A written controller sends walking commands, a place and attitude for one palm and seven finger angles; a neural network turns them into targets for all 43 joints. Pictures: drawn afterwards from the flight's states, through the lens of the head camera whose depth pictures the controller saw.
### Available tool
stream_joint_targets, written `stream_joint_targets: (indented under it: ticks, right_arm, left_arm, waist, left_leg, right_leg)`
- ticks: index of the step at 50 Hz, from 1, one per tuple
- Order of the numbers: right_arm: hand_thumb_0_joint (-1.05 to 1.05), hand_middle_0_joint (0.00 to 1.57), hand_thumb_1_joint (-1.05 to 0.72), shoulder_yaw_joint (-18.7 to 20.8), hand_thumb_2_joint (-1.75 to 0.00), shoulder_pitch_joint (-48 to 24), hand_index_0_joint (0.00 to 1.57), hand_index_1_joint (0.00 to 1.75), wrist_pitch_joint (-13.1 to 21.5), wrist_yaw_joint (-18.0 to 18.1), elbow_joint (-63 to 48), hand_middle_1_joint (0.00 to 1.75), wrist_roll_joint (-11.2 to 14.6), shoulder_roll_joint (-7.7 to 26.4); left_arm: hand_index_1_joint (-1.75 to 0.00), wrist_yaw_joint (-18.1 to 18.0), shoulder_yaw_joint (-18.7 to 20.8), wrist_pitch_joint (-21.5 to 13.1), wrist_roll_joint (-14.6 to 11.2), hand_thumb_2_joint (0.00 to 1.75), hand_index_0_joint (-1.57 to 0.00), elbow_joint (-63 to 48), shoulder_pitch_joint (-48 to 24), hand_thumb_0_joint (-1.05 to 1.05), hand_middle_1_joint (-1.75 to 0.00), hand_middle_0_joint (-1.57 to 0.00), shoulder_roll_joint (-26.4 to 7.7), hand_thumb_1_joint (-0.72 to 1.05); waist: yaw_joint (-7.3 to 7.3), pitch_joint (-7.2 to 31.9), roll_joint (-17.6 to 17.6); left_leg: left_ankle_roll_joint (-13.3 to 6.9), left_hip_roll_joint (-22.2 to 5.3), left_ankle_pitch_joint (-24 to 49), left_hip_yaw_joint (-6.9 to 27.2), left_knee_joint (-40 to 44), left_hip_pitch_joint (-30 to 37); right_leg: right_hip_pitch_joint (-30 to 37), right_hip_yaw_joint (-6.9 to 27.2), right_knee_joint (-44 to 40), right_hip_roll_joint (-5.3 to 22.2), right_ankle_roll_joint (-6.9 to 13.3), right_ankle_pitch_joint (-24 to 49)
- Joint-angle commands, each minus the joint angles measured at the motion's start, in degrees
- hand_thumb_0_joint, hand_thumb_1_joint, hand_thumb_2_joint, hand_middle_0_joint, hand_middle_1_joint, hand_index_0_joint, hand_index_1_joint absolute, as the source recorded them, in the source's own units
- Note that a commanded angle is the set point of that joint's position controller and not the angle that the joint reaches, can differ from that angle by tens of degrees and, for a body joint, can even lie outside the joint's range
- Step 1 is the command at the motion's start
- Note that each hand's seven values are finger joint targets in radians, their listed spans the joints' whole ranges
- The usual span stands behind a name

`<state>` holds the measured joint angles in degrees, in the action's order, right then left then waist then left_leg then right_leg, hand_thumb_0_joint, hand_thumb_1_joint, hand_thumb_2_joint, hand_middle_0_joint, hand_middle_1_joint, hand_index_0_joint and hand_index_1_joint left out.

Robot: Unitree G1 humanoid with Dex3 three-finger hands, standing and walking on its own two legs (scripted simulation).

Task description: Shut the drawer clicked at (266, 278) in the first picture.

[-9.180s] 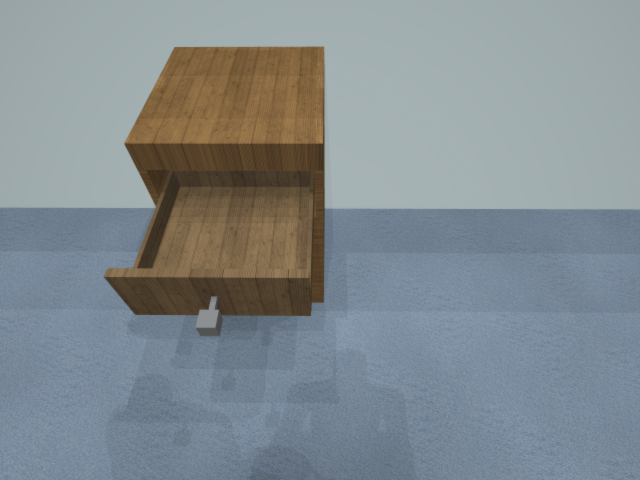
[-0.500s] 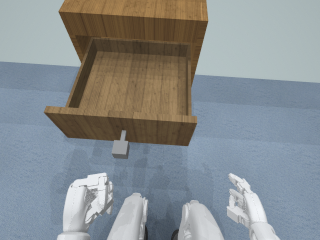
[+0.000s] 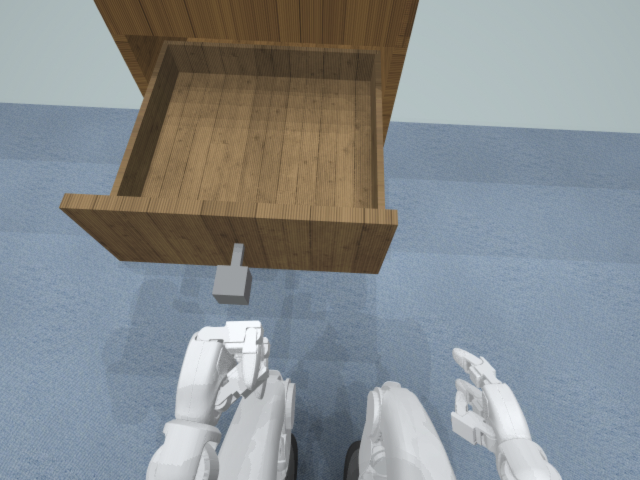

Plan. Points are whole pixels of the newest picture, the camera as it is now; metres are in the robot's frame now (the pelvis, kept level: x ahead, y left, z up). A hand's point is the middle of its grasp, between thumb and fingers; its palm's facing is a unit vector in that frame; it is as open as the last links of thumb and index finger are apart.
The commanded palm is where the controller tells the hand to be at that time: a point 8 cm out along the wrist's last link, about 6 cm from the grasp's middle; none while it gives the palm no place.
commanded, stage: bring the fist close to the handle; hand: left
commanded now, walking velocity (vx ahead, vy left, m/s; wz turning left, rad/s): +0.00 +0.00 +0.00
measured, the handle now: (235, 271) +0.37 +0.14 -0.02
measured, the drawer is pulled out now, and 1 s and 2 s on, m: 0.30 0.29 0.19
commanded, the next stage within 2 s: push the drawer shut in 0.56 s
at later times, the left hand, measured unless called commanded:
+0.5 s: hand (257, 359) +0.26 +0.09 -0.02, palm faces -0.01 -1.00 +0.00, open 3.3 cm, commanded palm +0.24 +0.14 -0.02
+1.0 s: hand (256, 333) +0.29 +0.10 -0.01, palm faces -0.02 -1.00 -0.02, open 3.4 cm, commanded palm +0.28 +0.14 -0.02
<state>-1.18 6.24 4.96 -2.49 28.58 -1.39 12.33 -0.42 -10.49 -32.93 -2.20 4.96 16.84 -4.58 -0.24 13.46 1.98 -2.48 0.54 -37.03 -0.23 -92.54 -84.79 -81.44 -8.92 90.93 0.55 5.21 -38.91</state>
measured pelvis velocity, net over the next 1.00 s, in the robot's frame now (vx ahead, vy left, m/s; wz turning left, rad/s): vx -0.01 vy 0.00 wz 0.00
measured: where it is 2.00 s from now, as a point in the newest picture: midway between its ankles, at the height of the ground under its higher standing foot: outside the picture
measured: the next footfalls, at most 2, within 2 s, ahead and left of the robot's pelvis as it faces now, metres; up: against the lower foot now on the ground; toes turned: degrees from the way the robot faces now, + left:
none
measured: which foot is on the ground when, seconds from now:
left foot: down 0.00-1.00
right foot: down 0.00-1.00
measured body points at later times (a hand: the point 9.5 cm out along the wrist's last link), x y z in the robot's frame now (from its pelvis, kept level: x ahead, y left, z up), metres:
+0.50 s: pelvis -0.01 +0.00 -0.01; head +0.14 +0.00 +0.41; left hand +0.25 +0.15 -0.02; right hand +0.20 -0.22 -0.12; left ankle +0.04 +0.10 -0.54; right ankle +0.03 -0.08 -0.54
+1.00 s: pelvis -0.01 +0.00 -0.02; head +0.14 +0.00 +0.41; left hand +0.28 +0.15 -0.01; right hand +0.19 -0.22 -0.13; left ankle +0.04 +0.10 -0.54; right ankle +0.03 -0.08 -0.54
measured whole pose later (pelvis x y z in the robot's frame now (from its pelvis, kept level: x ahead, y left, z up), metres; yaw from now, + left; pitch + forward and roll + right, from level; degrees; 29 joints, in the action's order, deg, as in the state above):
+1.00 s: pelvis -0.01 +0.00 -0.02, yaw +0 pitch +31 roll -3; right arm -1.2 5.6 2.2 -2.6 30.4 -1.6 13.0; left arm -5.6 -7.2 -32.2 -3.0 12.5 4.2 -6.6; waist -0.5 13.0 2.6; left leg -2.6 0.5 -36.7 -0.1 -95.4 -89.4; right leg -85.9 -9.2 93.7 0.7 5.3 -38.6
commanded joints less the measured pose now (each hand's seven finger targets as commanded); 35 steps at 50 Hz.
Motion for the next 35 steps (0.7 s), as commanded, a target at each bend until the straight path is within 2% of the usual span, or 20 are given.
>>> stream_joint_targets:
  ticks: [1, 2, 4, 6, 7, 10, 11, 14, 16, 17, 21, 22, 24, 27, 30, 31, 33, 35]
  right_arm:
    - [0.0, 0.2, -0.9, 3.2, -0.9, -0.8, 0.2, 0.3, 2.0, 1.2, -8.7, 0.3, 0.2, 7.3]
    - [0.0, 0.2, -0.9, 3.3, -0.9, -1.0, 0.2, 0.3, 1.9, 1.1, -8.8, 0.3, -0.1, 6.8]
    - [0.0, 0.2, -0.9, 3.1, -0.9, -0.8, 0.2, 0.3, 1.9, 0.7, -8.4, 0.3, -0.3, 5.6]
    - [0.0, 0.2, -0.9, 2.9, -0.9, -0.7, 0.2, 0.3, 2.3, 0.3, -7.5, 0.3, -0.6, 5.2]
    - [0.0, 0.2, -0.9, 2.8, -0.9, -0.5, 0.2, 0.3, 2.4, 0.0, -6.8, 0.3, -0.7, 5.5]
    - [0.0, 0.2, -0.9, 3.0, -0.9, -0.3, 0.2, 0.3, 2.4, -0.4, -6.2, 0.3, -0.6, 6.5]
    - [0.0, 0.2, -0.9, 3.1, -0.9, -0.2, 0.2, 0.3, 2.3, -0.4, -6.4, 0.3, -0.4, 6.7]
    - [0.0, 0.2, -0.9, 3.3, -0.9, 0.2, 0.2, 0.3, 1.0, 0.0, -7.5, 0.3, 0.5, 7.8]
    - [0.0, 0.2, -0.9, 3.2, -0.9, 0.2, 0.2, 0.3, 0.3, 0.6, -8.1, 0.3, 0.8, 8.2]
    - [0.0, 0.2, -0.9, 3.1, -0.9, -0.2, 0.2, 0.3, 0.0, 0.7, -8.6, 0.3, 0.9, 8.0]
    - [0.0, 0.2, -0.9, 2.9, -0.9, -0.6, 0.2, 0.3, 0.3, 1.1, -8.2, 0.3, 0.3, 6.5]
    - [0.0, 0.2, -0.9, 2.8, -0.9, -0.7, 0.2, 0.3, 0.5, 1.0, -8.0, 0.3, 0.1, 6.0]
    - [0.0, 0.2, -0.9, 2.7, -0.9, -0.4, 0.2, 0.3, 1.2, 0.4, -7.1, 0.3, -0.3, 5.4]
    - [0.0, 0.2, -0.9, 2.9, -0.9, -0.2, 0.2, 0.3, 1.7, -0.2, -6.2, 0.3, -0.4, 6.1]
    - [0.0, 0.2, -0.9, 3.1, -0.9, -0.4, 0.2, 0.3, 1.1, -0.3, -6.7, 0.3, 0.1, 7.1]
    - [0.0, 0.2, -0.9, 3.1, -0.9, 0.0, 0.2, 0.3, 0.8, -0.1, -6.7, 0.3, 0.4, 7.3]
    - [0.0, 0.2, -0.9, 3.2, -0.9, -0.4, 0.2, 0.3, 0.2, 0.4, -7.9, 0.3, 0.9, 7.9]
    - [0.0, 0.2, -0.9, 3.0, -0.9, -0.5, 0.2, 0.3, -0.1, 0.9, -8.0, 0.3, 0.8, 7.8]
  left_arm:
    - [-1.6, -1.7, 6.6, -0.8, 0.4, 0.9, -1.4, -6.6, -2.4, 0.0, -1.6, -1.4, -6.2, 0.9]
    - [-1.6, -3.2, 7.8, -1.7, -0.3, 0.9, -1.4, -8.9, -4.0, 0.0, -1.6, -1.4, -5.7, 0.9]
    - [-1.6, -6.1, 8.7, -3.6, -0.8, 0.9, -1.4, -11.4, -5.3, 0.0, -1.6, -1.4, -4.8, 0.9]
    - [-1.6, -7.4, 7.7, -5.3, -1.0, 0.9, -1.4, -12.7, -6.6, 0.0, -1.6, -1.4, -3.9, 0.9]
    - [-1.6, -7.1, 5.6, -6.1, -0.8, 0.9, -1.4, -12.6, -7.1, 0.0, -1.6, -1.4, -2.7, 0.9]
    - [-1.6, -4.0, 0.8, -6.8, -0.5, 0.9, -1.4, -10.1, -4.9, 0.0, -1.6, -1.4, -0.2, 0.9]
    - [-1.6, -2.4, -1.0, -6.1, -0.4, 0.9, -1.4, -8.1, -3.6, 0.0, -1.6, -1.4, 1.0, 0.9]
    - [-1.6, 1.3, -2.4, -2.4, -0.6, 0.9, -1.4, -5.2, -3.4, 0.0, -1.6, -1.4, 0.6, 0.9]
    - [-1.6, 1.6, 0.6, 0.0, -0.8, 0.9, -1.4, -3.8, -3.5, 0.0, -1.6, -1.4, -2.0, 0.9]
    - [-1.6, 1.1, 2.4, 0.4, -1.3, 0.9, -1.4, -4.7, -4.3, 0.0, -1.6, -1.4, -3.0, 0.9]
    - [-1.6, -4.5, 9.8, -1.9, -2.1, 0.9, -1.4, -10.1, -8.3, 0.0, -1.6, -1.4, -7.2, 0.9]
    - [-1.6, -5.6, 9.0, -3.3, -2.0, 0.9, -1.4, -12.1, -9.3, 0.0, -1.6, -1.4, -6.0, 0.9]
    - [-1.6, -6.8, 6.6, -5.5, -1.6, 0.9, -1.4, -13.2, -8.0, 0.0, -1.6, -1.4, -3.7, 0.9]
    - [-1.6, -5.2, 1.7, -6.8, -0.5, 0.9, -1.4, -10.0, -5.1, 0.0, -1.6, -1.4, -0.7, 0.9]
    - [-1.6, -1.3, -2.4, -4.7, 0.1, 0.9, -1.4, -4.8, -3.2, 0.0, -1.6, -1.4, 1.4, 0.9]
    - [-1.6, -0.2, -3.0, -3.4, 0.2, 0.9, -1.4, -2.6, -2.9, 0.0, -1.6, -1.4, 1.8, 0.9]
    - [-1.6, 0.9, -1.2, -1.4, -0.1, 0.9, -1.4, -2.3, -3.9, 0.0, -1.6, -1.4, -0.3, 0.9]
    - [-1.6, -0.3, 2.8, -0.9, -0.5, 0.9, -1.4, -4.4, -9.9, 0.0, -1.6, -1.4, -3.6, 0.9]
  waist:
    - [-0.31, 20.0, -3.8]
    - [0.47, 22.7, -2.2]
    - [1.19, 24.8, -0.5]
    - [0.76, 26.5, 1.2]
    - [-0.06, 26.3, 1.9]
    - [-2.11, 25.3, -0.3]
    - [-2.73, 24.6, -1.8]
    - [-3.47, 21.5, -4.2]
    - [-2.76, 19.8, -5.6]
    - [-2.18, 20.3, -6.1]
    - [0.16, 23.1, -3.4]
    - [0.5, 24.3, -1.2]
    - [0.23, 25.2, 1.3]
    - [-1.89, 24.3, -0.6]
    - [-3.17, 20.1, -2.4]
    - [-3.83, 18.4, -4.2]
    - [-3.16, 17.8, -5.5]
    - [-2.68, 18.8, -4.7]
  left_leg:
    - [0.9, 1.0, 12.0, 4.4, 8.7, 11.2]
    - [1.0, 1.2, 13.7, 4.1, 8.5, 12.5]
    - [1.3, 1.2, 16.3, 3.7, 8.2, 13.9]
    - [1.3, 1.1, 18.9, 4.0, 7.8, 14.8]
    - [1.4, 0.9, 19.4, 4.3, 7.6, 15.5]
    - [1.1, 0.6, 17.5, 4.5, 6.8, 14.0]
    - [0.9, 0.5, 17.3, 4.6, 6.7, 13.0]
    - [0.5, 0.4, 12.2, 4.5, 6.9, 10.3]
    - [0.4, 0.5, 11.0, 4.6, 7.2, 9.2]
    - [0.3, 0.8, 10.5, 4.2, 7.2, 8.6]
    - [0.7, 1.1, 12.4, 3.8, 7.1, 9.3]
    - [0.9, 1.0, 13.9, 3.7, 7.4, 11.1]
    - [1.2, 1.0, 16.4, 3.8, 7.6, 13.8]
    - [1.1, 0.6, 17.1, 4.4, 7.4, 14.0]
    - [0.8, 0.5, 12.5, 4.4, 7.2, 10.9]
    - [0.6, 0.3, 11.6, 4.6, 7.4, 10.3]
    - [0.5, 0.6, 8.8, 4.4, 7.6, 9.2]
    - [0.4, 0.9, 8.2, 4.3, 7.4, 8.8]
  right_leg:
    - [13.7, 9.6, -12.8, -0.5, -2.4, 11.1]
    - [14.7, 10.0, -12.4, -0.4, -2.4, 12.8]
    - [15.7, 10.1, -11.7, -0.5, -2.5, 16.0]
    - [15.2, 9.8, -10.9, -0.7, -2.5, 18.6]
    - [14.1, 9.4, -10.6, -0.6, -2.4, 19.2]
    - [13.7, 9.7, -11.4, -0.3, -2.7, 18.2]
    - [14.1, 10.0, -11.8, -0.1, -2.7, 18.3]
    - [13.5, 10.3, -13.2, 0.1, -2.9, 13.3]
    - [13.4, 10.4, -13.6, -0.1, -2.8, 11.3]
    - [14.8, 11.0, -14.0, 0.0, -2.9, 10.7]
    - [15.9, 11.4, -13.2, -0.4, -2.9, 11.3]
    - [15.8, 11.2, -12.7, -0.5, -2.7, 12.9]
    - [14.8, 10.4, -12.1, -0.6, -2.6, 15.6]
    - [13.6, 9.5, -11.9, -0.4, -2.7, 17.3]
    - [11.9, 9.9, -13.1, -0.1, -2.6, 12.7]
    - [11.3, 9.9, -13.6, -0.1, -2.6, 11.6]
    - [11.5, 10.2, -14.2, -0.1, -2.8, 8.4]
    - [11.9, 10.5, -14.1, -0.2, -2.7, 7.2]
